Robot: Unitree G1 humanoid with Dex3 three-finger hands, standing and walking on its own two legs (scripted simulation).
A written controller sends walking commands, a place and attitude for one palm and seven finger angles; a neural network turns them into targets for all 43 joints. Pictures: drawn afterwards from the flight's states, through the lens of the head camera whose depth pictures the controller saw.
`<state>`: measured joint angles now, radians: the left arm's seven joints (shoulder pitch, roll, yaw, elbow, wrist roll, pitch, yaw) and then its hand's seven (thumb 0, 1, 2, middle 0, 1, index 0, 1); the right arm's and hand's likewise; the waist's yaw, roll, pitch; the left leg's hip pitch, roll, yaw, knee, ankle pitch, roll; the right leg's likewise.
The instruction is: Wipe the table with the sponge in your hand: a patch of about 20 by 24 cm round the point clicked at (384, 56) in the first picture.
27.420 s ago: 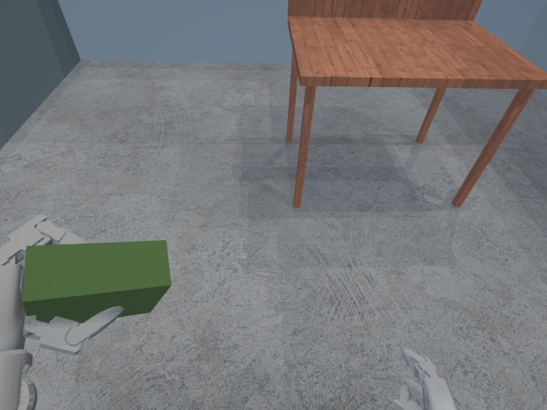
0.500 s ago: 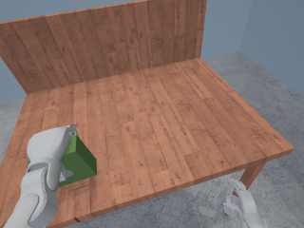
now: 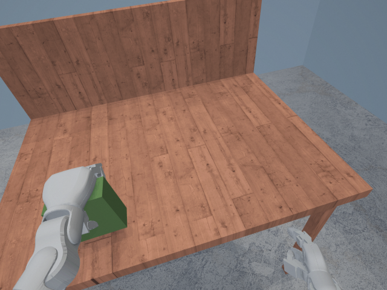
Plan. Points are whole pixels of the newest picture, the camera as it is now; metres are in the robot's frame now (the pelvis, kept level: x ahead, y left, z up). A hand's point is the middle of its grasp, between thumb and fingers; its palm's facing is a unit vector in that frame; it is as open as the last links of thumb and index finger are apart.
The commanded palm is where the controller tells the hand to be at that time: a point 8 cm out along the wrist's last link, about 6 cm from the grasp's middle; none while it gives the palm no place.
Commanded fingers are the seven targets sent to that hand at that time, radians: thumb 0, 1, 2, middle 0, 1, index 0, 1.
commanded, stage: move the sponge above the wiping area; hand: left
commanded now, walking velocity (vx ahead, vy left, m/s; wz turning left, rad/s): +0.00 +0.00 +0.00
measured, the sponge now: (94, 216) +0.24 +0.27 +0.02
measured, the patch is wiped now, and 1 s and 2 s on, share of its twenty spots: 0.00 0.00 0.00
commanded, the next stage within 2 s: lower the sponge onto the table in 0.96 s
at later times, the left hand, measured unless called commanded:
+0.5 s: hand (90, 202) +0.25 +0.27 +0.07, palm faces -0.01 -0.11 -0.99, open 9.7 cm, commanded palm +0.22 +0.26 +0.14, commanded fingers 0.00 0.10 1.30 -1.20 -1.60 -1.20 -1.60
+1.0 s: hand (88, 201) +0.24 +0.27 +0.07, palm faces +0.03 -0.10 -0.99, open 9.7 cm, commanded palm +0.21 +0.26 +0.14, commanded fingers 0.00 0.10 1.30 -1.20 -1.60 -1.20 -1.60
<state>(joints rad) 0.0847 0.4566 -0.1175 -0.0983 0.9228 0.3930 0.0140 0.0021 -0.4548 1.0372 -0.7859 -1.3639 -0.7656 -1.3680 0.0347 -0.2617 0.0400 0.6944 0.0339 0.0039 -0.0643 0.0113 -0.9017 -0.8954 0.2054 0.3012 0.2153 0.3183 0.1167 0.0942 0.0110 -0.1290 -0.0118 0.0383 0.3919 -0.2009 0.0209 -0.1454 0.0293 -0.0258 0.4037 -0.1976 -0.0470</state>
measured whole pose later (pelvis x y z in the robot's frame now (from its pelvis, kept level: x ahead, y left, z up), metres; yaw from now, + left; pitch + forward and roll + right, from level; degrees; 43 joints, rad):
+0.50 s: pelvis +0.00 +0.00 +0.00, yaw +0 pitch -3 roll +0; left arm 0.08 0.44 -0.13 -0.05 0.94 0.37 0.04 0.00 -0.45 1.04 -0.79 -1.36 -0.77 -1.37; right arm 0.05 -0.26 0.03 0.69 0.03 0.00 -0.06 0.01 -0.90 -0.90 0.21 0.30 0.24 0.33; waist 0.11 0.09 0.00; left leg -0.14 -0.01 0.03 0.40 -0.21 0.02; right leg -0.15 0.03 -0.03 0.40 -0.20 -0.05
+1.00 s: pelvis +0.00 +0.00 +0.00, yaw +0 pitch -4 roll +0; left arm 0.07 0.44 -0.14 -0.06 0.93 0.39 0.05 0.00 -0.46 1.04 -0.79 -1.36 -0.77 -1.37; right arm 0.03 -0.25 0.03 0.71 0.04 0.01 -0.06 0.01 -0.90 -0.90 0.21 0.30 0.21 0.32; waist 0.12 0.09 0.00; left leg -0.13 -0.01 0.03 0.39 -0.20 0.02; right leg -0.14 0.03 -0.02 0.40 -0.20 -0.05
